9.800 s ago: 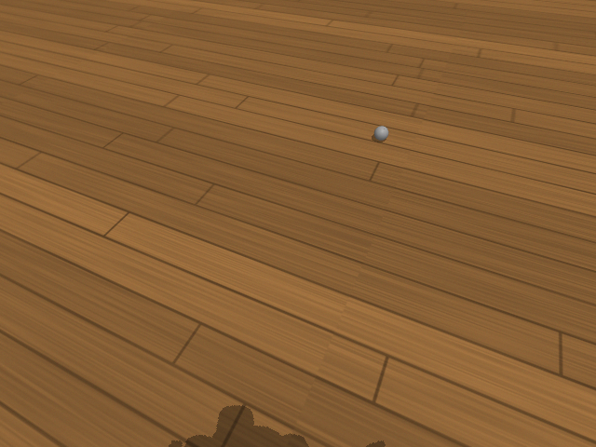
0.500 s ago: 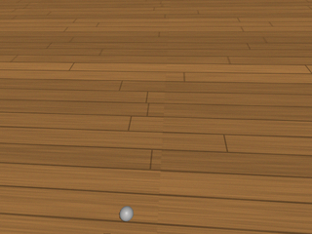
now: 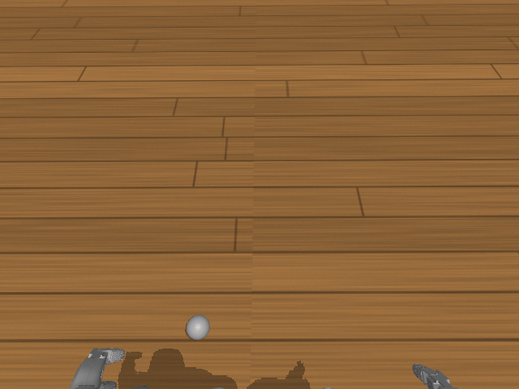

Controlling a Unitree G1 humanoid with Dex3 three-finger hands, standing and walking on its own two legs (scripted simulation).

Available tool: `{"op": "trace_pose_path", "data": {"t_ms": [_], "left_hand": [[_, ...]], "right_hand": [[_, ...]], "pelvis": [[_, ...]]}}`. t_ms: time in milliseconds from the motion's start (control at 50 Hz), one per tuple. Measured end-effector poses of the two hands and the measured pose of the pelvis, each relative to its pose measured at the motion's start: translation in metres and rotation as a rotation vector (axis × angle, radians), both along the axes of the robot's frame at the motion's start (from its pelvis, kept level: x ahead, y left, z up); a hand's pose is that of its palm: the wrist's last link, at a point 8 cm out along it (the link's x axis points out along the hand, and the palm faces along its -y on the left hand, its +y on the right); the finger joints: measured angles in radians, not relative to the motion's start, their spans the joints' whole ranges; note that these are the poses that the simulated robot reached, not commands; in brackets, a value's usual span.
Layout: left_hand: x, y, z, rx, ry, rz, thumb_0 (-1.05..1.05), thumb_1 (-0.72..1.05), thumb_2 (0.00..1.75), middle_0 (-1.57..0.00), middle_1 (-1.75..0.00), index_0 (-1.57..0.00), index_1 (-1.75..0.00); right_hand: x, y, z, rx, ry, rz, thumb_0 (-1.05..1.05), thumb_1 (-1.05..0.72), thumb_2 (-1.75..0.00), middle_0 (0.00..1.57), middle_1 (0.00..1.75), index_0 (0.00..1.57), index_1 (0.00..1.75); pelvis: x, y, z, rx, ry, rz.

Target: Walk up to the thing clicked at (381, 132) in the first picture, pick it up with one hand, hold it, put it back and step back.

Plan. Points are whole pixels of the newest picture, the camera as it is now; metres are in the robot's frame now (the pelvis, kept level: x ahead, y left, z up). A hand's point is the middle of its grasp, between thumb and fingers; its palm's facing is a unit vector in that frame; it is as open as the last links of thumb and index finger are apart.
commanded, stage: rise first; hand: left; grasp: from above
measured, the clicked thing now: (198, 327) +0.38 +0.24 -0.71
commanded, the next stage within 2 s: none
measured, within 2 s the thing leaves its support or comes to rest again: neither
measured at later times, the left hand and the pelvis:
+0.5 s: hand out of the picture +0.12 +0.27 -0.24, palm faces -0.22 -0.83 -0.51, open 14.1 cm; pelvis -0.03 +0.00 -0.10, yaw +0 degrees
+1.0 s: hand (155, 361) +0.24 +0.29 -0.44, palm faces -0.43 -0.38 -0.82, open 14.1 cm; pelvis -0.09 +0.00 -0.30, yaw -3 degrees
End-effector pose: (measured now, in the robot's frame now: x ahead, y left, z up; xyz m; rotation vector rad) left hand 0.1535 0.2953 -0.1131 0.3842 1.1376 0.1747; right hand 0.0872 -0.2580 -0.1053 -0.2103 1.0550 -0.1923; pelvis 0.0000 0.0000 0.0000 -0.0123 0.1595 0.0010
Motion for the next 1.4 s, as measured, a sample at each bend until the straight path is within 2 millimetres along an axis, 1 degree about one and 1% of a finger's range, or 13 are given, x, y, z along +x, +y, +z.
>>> {"op": "trace_pose_path", "data": {"t_ms": [80,180,420,520,640,720,800,900,1000,1080,1200,1300,1400], "left_hand": [[-0.007,0.003,-0.015,0.021,0.005,-0.012,0.00,-0.23,1.01,-0.07,-1.01,-0.07,-1.01],[-0.020,0.007,-0.033,0.047,0.004,-0.043,0.00,-0.40,1.01,-0.07,-1.05,-0.07,-1.05],[-0.038,0.007,-0.064,0.103,-0.008,-0.131,0.00,-0.53,1.02,-0.08,-1.06,-0.08,-1.07],[-0.031,0.012,-0.086,0.153,-0.005,-0.205,0.00,-0.55,1.01,-0.09,-1.07,-0.08,-1.08],[-0.003,0.018,-0.133,0.251,-0.041,-0.364,0.00,-0.54,1.00,-0.08,-1.07,-0.08,-1.07],[0.023,0.016,-0.169,0.318,-0.095,-0.479,0.00,-0.53,0.99,-0.08,-1.08,-0.09,-1.08],[0.045,0.013,-0.206,0.392,-0.136,-0.578,0.00,-0.53,1.00,-0.08,-1.08,-0.08,-1.08],[0.071,0.012,-0.246,0.476,-0.179,-0.664,0.00,-0.53,1.01,-0.07,-1.07,-0.08,-1.07],[0.092,0.013,-0.274,0.540,-0.206,-0.729,0.00,-0.54,1.02,-0.07,-1.05,-0.07,-1.06],[0.106,0.015,-0.292,0.571,-0.207,-0.785,0.00,-0.55,1.03,-0.07,-1.05,-0.07,-1.06],[0.122,0.014,-0.313,0.603,-0.222,-0.867,0.00,-0.55,1.04,-0.08,-1.03,-0.07,-1.05],[0.132,0.014,-0.331,0.633,-0.243,-0.923,0.00,-0.56,1.05,-0.08,-1.02,-0.07,-1.03],[0.141,0.013,-0.348,0.663,-0.262,-0.961,0.00,-0.55,1.05,-0.08,-1.00,-0.07,-1.02]], "right_hand": [[0.007,0.000,-0.010,-0.010,-0.040,0.015,0.01,-0.89,-0.90,0.20,0.30,0.21,0.30],[0.021,0.000,-0.023,-0.031,-0.092,0.041,0.01,-0.88,-0.90,0.20,0.30,0.21,0.30],[0.061,0.016,-0.052,-0.033,-0.230,0.125,0.01,-0.88,-0.90,0.20,0.30,0.21,0.30],[0.071,0.021,-0.074,-0.028,-0.271,0.166,0.01,-0.90,-0.90,0.20,0.30,0.21,0.30],[0.071,0.013,-0.124,-0.033,-0.274,0.194,0.01,-0.89,-0.90,0.20,0.30,0.21,0.30],[0.061,0.003,-0.170,-0.040,-0.230,0.195,0.01,-0.88,-0.90,0.20,0.30,0.21,0.30],[0.043,-0.007,-0.218,-0.044,-0.159,0.184,0.01,-0.88,-0.90,0.20,0.30,0.21,0.30],[0.010,-0.015,-0.274,-0.042,-0.051,0.161,0.01,-0.88,-0.90,0.20,0.30,0.21,0.30],[-0.027,-0.016,-0.315,-0.036,0.052,0.130,0.01,-0.88,-0.90,0.20,0.30,0.21,0.30],[-0.054,-0.016,-0.336,-0.032,0.113,0.104,0.01,-0.89,-0.90,0.20,0.30,0.21,0.30],[-0.084,-0.018,-0.354,-0.039,0.183,0.080,0.01,-0.89,-0.90,0.20,0.30,0.21,0.30],[-0.099,-0.021,-0.365,-0.054,0.236,0.077,0.01,-0.90,-0.90,0.20,0.30,0.21,0.30],[-0.105,-0.024,-0.374,-0.074,0.271,0.083,0.01,-0.90,-0.90,0.20,0.30,0.21,0.30]], "pelvis": [[-0.003,0.002,-0.015,-0.005,0.038,-0.002],[-0.008,0.004,-0.036,-0.011,0.081,0.000],[-0.020,0.005,-0.078,-0.027,0.173,0.008],[-0.027,0.004,-0.102,-0.028,0.222,0.011],[-0.039,0.001,-0.149,-0.025,0.303,0.008],[-0.049,0.000,-0.186,-0.024,0.355,0.001],[-0.060,-0.002,-0.224,-0.025,0.392,-0.006],[-0.074,-0.004,-0.266,-0.030,0.421,-0.017],[-0.085,-0.004,-0.298,-0.037,0.428,-0.026],[-0.092,-0.003,-0.317,-0.044,0.424,-0.033],[-0.098,-0.001,-0.339,-0.054,0.415,-0.042],[-0.100,0.000,-0.356,-0.062,0.409,-0.048],[-0.101,0.002,-0.370,-0.070,0.404,-0.052]]}}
